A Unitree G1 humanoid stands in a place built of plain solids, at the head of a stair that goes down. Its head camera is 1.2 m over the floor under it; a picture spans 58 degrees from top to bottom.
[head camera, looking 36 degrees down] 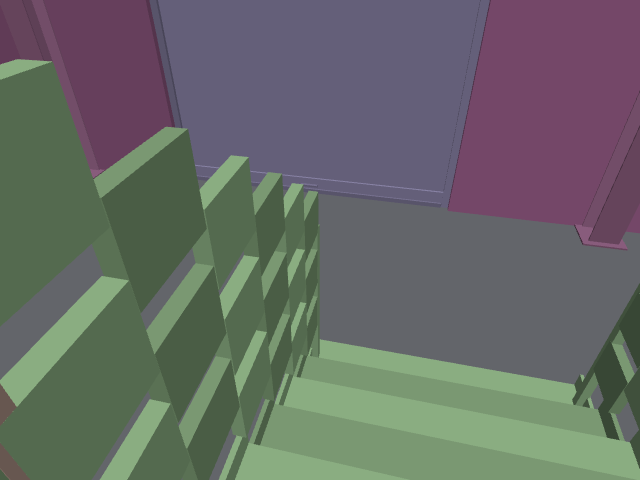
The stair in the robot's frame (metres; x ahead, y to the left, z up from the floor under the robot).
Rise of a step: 0.17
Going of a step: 0.28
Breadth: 1.62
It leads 13 degrees to the right of straight ahead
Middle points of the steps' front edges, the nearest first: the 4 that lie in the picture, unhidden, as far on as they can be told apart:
0.95 -0.57 -0.51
1.22 -0.63 -0.68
1.50 -0.69 -0.86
1.77 -0.76 -1.03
